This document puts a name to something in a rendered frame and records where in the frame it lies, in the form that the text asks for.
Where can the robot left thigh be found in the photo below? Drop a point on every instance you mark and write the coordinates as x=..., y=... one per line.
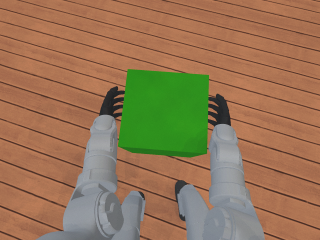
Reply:
x=133, y=208

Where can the robot thigh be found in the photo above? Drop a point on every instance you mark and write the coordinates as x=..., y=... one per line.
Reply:
x=194, y=208
x=133, y=208

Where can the carton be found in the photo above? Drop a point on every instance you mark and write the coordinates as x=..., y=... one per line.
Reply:
x=165, y=113

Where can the robot right thigh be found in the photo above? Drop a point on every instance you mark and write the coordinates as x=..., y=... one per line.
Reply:
x=194, y=208

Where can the left robot hand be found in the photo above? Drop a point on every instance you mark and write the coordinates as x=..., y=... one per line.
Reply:
x=108, y=107

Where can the robot right upper arm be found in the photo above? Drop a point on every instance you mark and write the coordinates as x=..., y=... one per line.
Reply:
x=225, y=223

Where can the robot right forearm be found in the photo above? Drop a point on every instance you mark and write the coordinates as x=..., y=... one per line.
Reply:
x=227, y=172

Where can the robot left upper arm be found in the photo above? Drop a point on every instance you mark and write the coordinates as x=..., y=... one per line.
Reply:
x=97, y=216

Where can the right robot hand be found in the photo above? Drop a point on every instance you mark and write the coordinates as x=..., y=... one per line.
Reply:
x=222, y=116

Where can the robot left forearm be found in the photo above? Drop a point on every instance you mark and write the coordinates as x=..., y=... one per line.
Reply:
x=99, y=168

